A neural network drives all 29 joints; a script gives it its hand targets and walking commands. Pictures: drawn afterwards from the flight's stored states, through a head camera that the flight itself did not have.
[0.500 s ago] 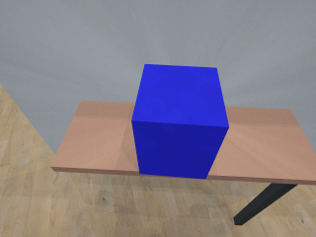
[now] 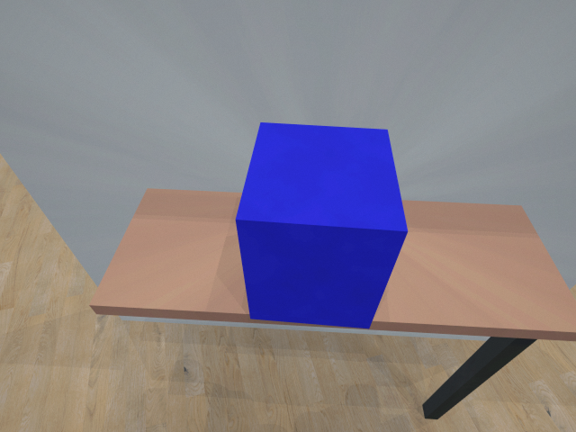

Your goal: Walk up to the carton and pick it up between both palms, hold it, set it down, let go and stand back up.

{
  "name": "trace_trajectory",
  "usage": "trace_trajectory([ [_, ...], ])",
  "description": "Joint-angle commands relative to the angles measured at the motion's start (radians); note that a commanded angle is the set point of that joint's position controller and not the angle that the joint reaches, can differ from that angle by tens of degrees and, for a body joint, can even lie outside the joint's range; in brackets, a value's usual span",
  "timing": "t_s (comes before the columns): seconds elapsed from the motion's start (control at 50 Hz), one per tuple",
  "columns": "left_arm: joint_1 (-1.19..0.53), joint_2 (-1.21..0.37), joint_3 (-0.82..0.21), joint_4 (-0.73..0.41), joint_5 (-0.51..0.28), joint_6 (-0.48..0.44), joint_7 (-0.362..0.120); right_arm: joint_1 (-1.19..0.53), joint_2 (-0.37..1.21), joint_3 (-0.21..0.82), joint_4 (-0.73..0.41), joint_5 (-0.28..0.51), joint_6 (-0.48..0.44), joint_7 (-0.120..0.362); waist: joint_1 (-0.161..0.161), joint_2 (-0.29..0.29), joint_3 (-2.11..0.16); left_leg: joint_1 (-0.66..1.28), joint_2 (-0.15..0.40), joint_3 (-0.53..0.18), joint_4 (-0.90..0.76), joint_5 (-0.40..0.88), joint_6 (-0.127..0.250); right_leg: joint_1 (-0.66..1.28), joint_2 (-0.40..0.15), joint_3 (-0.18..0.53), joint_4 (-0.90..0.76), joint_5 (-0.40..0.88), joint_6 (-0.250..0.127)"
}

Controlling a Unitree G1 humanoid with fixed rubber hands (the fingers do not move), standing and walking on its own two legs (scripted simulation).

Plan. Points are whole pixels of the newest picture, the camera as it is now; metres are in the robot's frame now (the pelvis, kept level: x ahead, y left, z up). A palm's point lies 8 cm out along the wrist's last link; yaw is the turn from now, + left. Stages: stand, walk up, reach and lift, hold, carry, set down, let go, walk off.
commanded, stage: stand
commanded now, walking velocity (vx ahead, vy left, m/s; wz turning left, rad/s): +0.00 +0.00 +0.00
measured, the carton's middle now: (316, 228) +0.42 -0.03 +0.05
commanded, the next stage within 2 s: none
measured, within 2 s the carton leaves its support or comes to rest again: neither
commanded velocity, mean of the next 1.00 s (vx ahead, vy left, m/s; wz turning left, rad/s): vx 0.00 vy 0.00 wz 0.00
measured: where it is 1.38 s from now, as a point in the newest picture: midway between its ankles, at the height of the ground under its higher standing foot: outside the picture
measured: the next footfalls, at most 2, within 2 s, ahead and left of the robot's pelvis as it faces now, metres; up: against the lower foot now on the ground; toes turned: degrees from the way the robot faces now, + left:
none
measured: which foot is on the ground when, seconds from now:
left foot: down 0.00-1.00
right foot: down 0.00-1.00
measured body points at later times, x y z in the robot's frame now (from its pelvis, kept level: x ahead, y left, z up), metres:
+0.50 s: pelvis -0.03 +0.00 +0.00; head -0.02 -0.01 +0.45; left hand -0.06 +0.20 -0.16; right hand -0.07 -0.20 -0.17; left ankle -0.02 +0.15 -0.74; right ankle -0.03 -0.09 -0.74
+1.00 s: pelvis -0.03 +0.00 +0.00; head -0.02 -0.01 +0.45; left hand -0.07 +0.20 -0.16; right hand -0.07 -0.20 -0.17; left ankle -0.02 +0.15 -0.74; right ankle -0.03 -0.09 -0.74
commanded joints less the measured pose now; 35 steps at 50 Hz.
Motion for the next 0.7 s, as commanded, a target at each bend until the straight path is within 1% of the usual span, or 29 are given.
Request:
trace_trajectory([
  [0.0, 0.107, 0.051, -0.001, 0.005, -0.004, 0.004, 0.0, 0.086, -0.041, -0.005, 0.009, -0.005, 0.009, 0.001, 0.003, -0.074, 0.126, -0.058, 0.072, -0.02, -0.053, 0.183, 0.041, -0.082, -0.115, 0.073, -0.114, 0.264, -0.008],
  [0.06, 0.071, 0.094, 0.021, -0.015, -0.001, -0.007, -0.006, 0.096, -0.034, -0.001, 0.014, 0.0, 0.0, 0.009, -0.019, 0.022, 0.093, -0.066, 0.062, -0.022, -0.043, 0.162, 0.035, -0.058, -0.119, 0.097, -0.114, 0.211, -0.012],
  [0.08, 0.068, 0.068, 0.014, -0.013, -0.002, -0.002, -0.006, 0.068, -0.066, -0.002, 0.001, 0.0, -0.003, 0.013, -0.008, 0.029, 0.116, -0.119, 0.056, -0.023, -0.05, 0.158, 0.033, -0.044, -0.114, 0.081, -0.114, 0.209, -0.01],
  [0.1, 0.086, 0.044, 0.007, -0.016, 0.004, 0.001, -0.004, 0.09, -0.042, -0.002, 0.007, 0.003, 0.001, 0.011, -0.005, 0.022, 0.118, -0.087, 0.057, -0.014, -0.066, 0.13, 0.033, -0.071, -0.124, 0.1, -0.108, 0.196, -0.018],
  [0.12, 0.108, 0.052, 0.012, -0.002, -0.003, -0.002, -0.002, 0.09, -0.037, 0.0, 0.006, -0.002, 0.001, 0.012, -0.004, 0.007, 0.082, -0.06, 0.055, -0.014, -0.057, 0.153, 0.03, -0.059, -0.106, 0.094, -0.118, 0.175, -0.013],
  [0.14, 0.117, 0.031, 0.003, 0.003, -0.002, -0.001, -0.003, 0.092, -0.076, -0.01, 0.009, -0.005, 0.0, 0.004, 0.006, 0.016, 0.115, -0.063, 0.063, -0.025, -0.058, 0.178, 0.041, -0.077, -0.116, 0.096, -0.115, 0.209, -0.015],
  [0.16, 0.116, 0.049, 0.007, -0.008, -0.002, -0.002, -0.007, 0.107, -0.076, -0.008, 0.01, -0.002, -0.005, 0.003, 0.001, 0.027, 0.04, -0.055, 0.056, -0.022, -0.064, 0.165, 0.039, -0.021, -0.114, 0.093, -0.09, 0.219, -0.012],
  [0.18, 0.097, 0.046, 0.003, -0.008, 0.002, -0.003, 0.001, 0.114, -0.074, -0.012, 0.02, -0.005, -0.003, 0.004, -0.001, 0.025, 0.089, -0.089, 0.058, -0.019, -0.067, 0.165, 0.032, -0.041, -0.123, 0.098, -0.097, 0.226, -0.013],
  [0.2, 0.133, 0.087, 0.023, -0.008, -0.003, -0.004, -0.002, 0.112, -0.052, -0.004, 0.01, -0.002, -0.006, 0.0, 0.019, -0.004, -0.003, -0.041, 0.061, -0.014, -0.058, 0.162, 0.026, -0.004, -0.105, 0.08, -0.086, 0.213, -0.011],
  [0.22, 0.115, 0.059, 0.011, -0.008, -0.003, -0.005, 0.001, 0.086, -0.045, -0.008, 0.0, 0.004, -0.005, 0.007, 0.009, 0.005, -0.003, -0.022, 0.057, -0.014, -0.049, 0.183, 0.032, -0.02, -0.114, 0.095, -0.093, 0.25, -0.017],
  [0.26, 0.116, 0.07, 0.012, 0.001, 0.004, 0.002, 0.002, 0.101, -0.076, -0.012, -0.003, -0.006, -0.007, 0.003, 0.001, -0.04, 0.093, -0.069, 0.065, -0.029, -0.056, 0.184, 0.037, -0.072, -0.115, 0.09, -0.102, 0.242, -0.012],
  [0.28, 0.092, 0.026, 0.006, -0.012, 0.006, 0.005, -0.005, 0.111, -0.046, -0.005, 0.018, -0.005, -0.002, 0.009, 0.01, 0.012, 0.08, -0.094, 0.057, -0.013, -0.048, 0.144, 0.042, -0.044, -0.114, 0.078, -0.114, 0.185, -0.016],
  [0.3, 0.097, 0.053, 0.008, -0.011, -0.001, 0.004, -0.002, 0.091, -0.039, 0.001, 0.013, -0.007, -0.003, 0.007, 0.006, -0.004, 0.134, -0.092, 0.063, -0.028, -0.067, 0.17, 0.041, -0.091, -0.119, 0.094, -0.105, 0.198, -0.013],
  [0.32, 0.117, 0.04, 0.006, -0.004, -0.005, 0.004, -0.008, 0.092, -0.031, 0.004, -0.01, -0.002, -0.002, 0.006, 0.007, -0.041, 0.09, -0.075, 0.056, -0.015, -0.052, 0.127, 0.036, -0.11, -0.107, 0.095, -0.132, 0.123, -0.014],
  [0.36, 0.107, 0.056, 0.009, -0.014, -0.005, 0.007, -0.005, 0.086, -0.029, 0.008, -0.008, 0.0, 0.002, 0.01, 0.011, -0.07, 0.12, -0.088, 0.063, -0.019, -0.072, 0.101, 0.031, -0.122, -0.103, 0.098, -0.146, 0.083, -0.017],
  [0.38, 0.082, 0.06, 0.002, -0.004, 0.001, 0.007, -0.003, 0.132, -0.087, -0.005, 0.003, -0.003, 0.002, 0.01, -0.019, -0.043, 0.152, -0.095, 0.057, -0.035, -0.065, 0.114, 0.043, -0.127, -0.116, 0.114, -0.14, 0.127, -0.017],
  [0.4, 0.101, 0.034, 0.005, -0.01, -0.006, 0.003, -0.004, 0.136, -0.061, 0.002, 0.02, -0.005, 0.001, 0.002, 0.002, 0.018, 0.13, -0.109, 0.048, -0.023, -0.068, 0.105, 0.041, -0.091, -0.111, 0.109, -0.122, 0.106, -0.011],
  [0.42, 0.118, 0.05, 0.008, -0.008, 0.003, 0.005, -0.005, 0.135, -0.057, 0.0, 0.026, -0.01, -0.001, 0.002, 0.008, 0.002, 0.08, -0.101, 0.066, -0.024, -0.074, 0.127, 0.032, -0.056, -0.109, 0.102, -0.121, 0.135, -0.023],
  [0.44, 0.132, 0.035, 0.004, -0.008, 0.002, 0.005, -0.002, 0.115, -0.08, -0.001, 0.01, -0.005, 0.0, 0.002, 0.016, -0.008, 0.089, -0.148, 0.057, -0.026, -0.079, 0.081, 0.039, -0.053, -0.108, 0.088, -0.123, 0.123, -0.021],
  [0.46, 0.092, 0.024, 0.0, -0.01, -0.004, 0.005, -0.002, 0.119, -0.06, -0.005, 0.002, -0.003, 0.001, 0.006, -0.002, -0.003, 0.126, -0.155, 0.047, -0.016, -0.077, 0.073, 0.03, -0.069, -0.111, 0.103, -0.126, 0.097, -0.014],
  [0.48, 0.107, 0.045, 0.009, -0.014, 0.0, 0.006, -0.004, 0.152, -0.029, 0.003, 0.016, -0.006, -0.002, 0.007, 0.0, -0.041, 0.075, -0.132, 0.05, -0.02, -0.079, 0.069, 0.031, -0.053, -0.111, 0.088, -0.124, 0.071, -0.022],
  [0.52, 0.142, 0.052, 0.016, -0.012, -0.005, 0.011, -0.004, 0.087, -0.04, 0.008, -0.007, -0.003, -0.004, 0.01, 0.03, -0.011, 0.064, -0.106, 0.058, -0.017, -0.069, 0.102, 0.028, -0.078, -0.107, 0.099, -0.121, 0.109, -0.021],
  [0.54, 0.111, 0.076, 0.01, -0.005, 0.003, 0.009, -0.001, 0.127, -0.069, -0.005, -0.011, 0.0, -0.012, 0.013, -0.009, -0.057, 0.077, -0.085, 0.055, -0.025, -0.075, 0.112, 0.028, -0.118, -0.112, 0.101, -0.13, 0.099, -0.018],
  [0.56, 0.103, 0.062, 0.012, -0.017, -0.002, 0.007, -0.003, 0.127, -0.042, 0.004, 0.002, -0.005, -0.008, 0.015, 0.009, -0.003, 0.095, -0.126, 0.05, -0.019, -0.068, 0.096, 0.034, -0.103, -0.121, 0.114, -0.13, 0.08, -0.018],
  [0.58, 0.156, 0.064, 0.014, -0.008, 0.0, 0.005, -0.004, 0.129, -0.074, -0.002, 0.008, 0.001, -0.004, 0.013, 0.017, -0.003, 0.035, -0.084, 0.045, -0.011, -0.07, 0.075, 0.035, -0.09, -0.107, 0.1, -0.143, 0.043, -0.012],
  [0.6, 0.128, 0.074, 0.015, -0.002, -0.003, 0.009, -0.004, 0.121, -0.045, 0.003, -0.001, -0.006, -0.005, 0.013, 0.007, -0.038, 0.105, -0.119, 0.052, -0.012, -0.073, 0.104, 0.031, -0.116, -0.112, 0.092, -0.135, 0.058, -0.011],
  [0.62, 0.145, 0.021, 0.001, -0.003, -0.008, 0.008, -0.007, 0.149, -0.05, 0.002, 0.013, -0.006, -0.001, 0.01, 0.014, -0.025, 0.113, -0.125, 0.054, -0.018, -0.062, 0.091, 0.029, -0.126, -0.111, 0.102, -0.131, 0.053, -0.01],
  [0.66, 0.124, 0.041, 0.006, -0.007, -0.002, 0.01, -0.007, 0.158, -0.072, 0.0, 0.011, -0.005, 0.001, 0.003, 0.003, -0.044, 0.101, -0.114, 0.046, -0.014, -0.08, 0.089, 0.032, -0.112, -0.112, 0.105, -0.128, 0.051, -0.02],
  [0.68, 0.121, 0.031, -0.003, -0.006, -0.004, 0.013, -0.009, 0.156, -0.067, -0.003, 0.012, -0.006, 0.0, 0.009, 0.004, -0.016, 0.112, -0.118, 0.041, -0.02, -0.066, 0.076, 0.032, -0.146, -0.109, 0.105, -0.129, 0.039, -0.014],
])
